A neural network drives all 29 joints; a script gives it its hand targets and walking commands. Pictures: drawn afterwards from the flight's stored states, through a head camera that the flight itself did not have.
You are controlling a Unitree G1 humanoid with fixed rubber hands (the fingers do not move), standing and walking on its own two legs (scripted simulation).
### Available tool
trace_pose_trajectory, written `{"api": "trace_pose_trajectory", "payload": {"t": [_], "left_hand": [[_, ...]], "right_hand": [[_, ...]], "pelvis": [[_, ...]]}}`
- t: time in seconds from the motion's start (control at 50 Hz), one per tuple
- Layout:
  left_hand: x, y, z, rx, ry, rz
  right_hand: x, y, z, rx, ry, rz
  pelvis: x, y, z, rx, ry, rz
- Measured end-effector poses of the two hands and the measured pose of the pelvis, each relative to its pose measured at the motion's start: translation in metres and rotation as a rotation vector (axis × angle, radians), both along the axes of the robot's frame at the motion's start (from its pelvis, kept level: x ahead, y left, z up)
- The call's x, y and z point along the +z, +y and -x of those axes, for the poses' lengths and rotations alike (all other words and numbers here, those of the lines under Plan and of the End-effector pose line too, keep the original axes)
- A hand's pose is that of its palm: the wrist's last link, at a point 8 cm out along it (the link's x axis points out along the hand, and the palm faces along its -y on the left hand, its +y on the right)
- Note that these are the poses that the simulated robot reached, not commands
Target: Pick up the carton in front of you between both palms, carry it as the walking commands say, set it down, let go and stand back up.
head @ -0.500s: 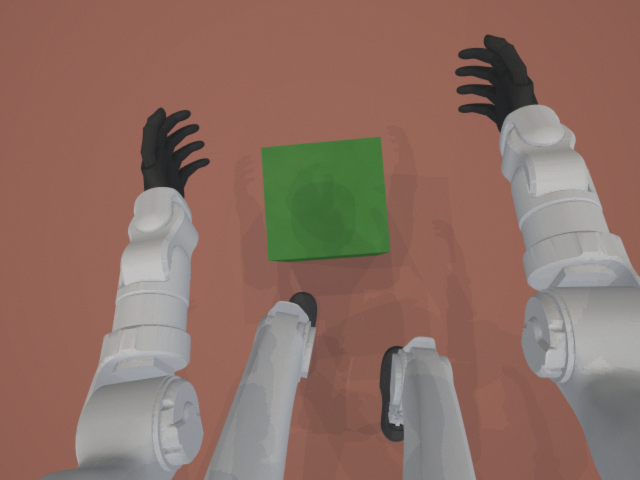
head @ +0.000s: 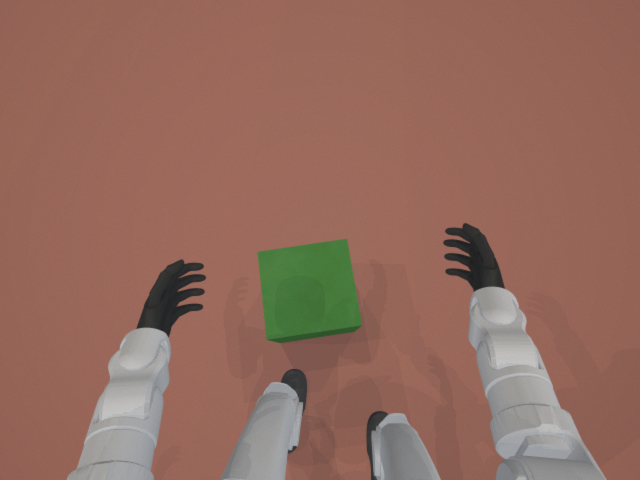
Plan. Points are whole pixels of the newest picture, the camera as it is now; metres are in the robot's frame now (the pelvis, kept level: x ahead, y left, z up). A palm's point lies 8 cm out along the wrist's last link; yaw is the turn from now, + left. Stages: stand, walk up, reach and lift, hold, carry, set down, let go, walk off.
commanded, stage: let go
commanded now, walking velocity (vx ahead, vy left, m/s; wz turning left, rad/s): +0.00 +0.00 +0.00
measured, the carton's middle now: (310, 295) +0.40 +0.09 -0.58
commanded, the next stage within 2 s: stand in 0.98 s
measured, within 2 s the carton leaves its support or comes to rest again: neither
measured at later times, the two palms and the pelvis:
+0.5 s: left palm (120, 397) +0.20 +0.23 +0.00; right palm (590, 393) +0.26 -0.23 -0.01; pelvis +0.06 -0.01 +0.06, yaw +2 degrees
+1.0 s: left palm (109, 403) +0.20 +0.24 +0.00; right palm (608, 432) +0.22 -0.24 +0.00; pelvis +0.05 -0.01 +0.06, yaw +3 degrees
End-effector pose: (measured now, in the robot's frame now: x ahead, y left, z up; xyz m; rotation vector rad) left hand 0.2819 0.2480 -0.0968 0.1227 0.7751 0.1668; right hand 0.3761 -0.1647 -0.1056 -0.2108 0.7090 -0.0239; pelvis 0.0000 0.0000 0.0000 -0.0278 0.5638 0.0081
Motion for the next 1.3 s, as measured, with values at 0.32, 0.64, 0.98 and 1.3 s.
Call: {"api": "trace_pose_trajectory", "payload": {"t": [0.32,0.64,0.98,1.3], "left_hand": [[0.078,-0.004,0.08,-0.016,0.036,0.006],[0.094,-0.035,0.069,-0.077,0.02,-0.001],[0.097,-0.014,0.083,-0.014,0.056,-0.061],[0.054,0.04,0.111,-0.04,0.201,-0.15]], "right_hand": [[0.068,-0.032,0.075,0.011,0.036,0.002],[0.106,-0.088,0.147,-0.03,0.075,0.007],[0.103,-0.073,0.152,-0.029,0.062,0.005],[0.097,-0.13,0.191,-0.13,0.228,0.244]], "pelvis": [[0.051,0.002,-0.045,0.026,-0.34,-0.031],[0.067,-0.024,-0.06,0.018,-0.572,-0.06],[0.063,-0.016,-0.052,0.033,-0.623,-0.059],[0.06,0.0,-0.06,0.01,-0.569,-0.027]]}}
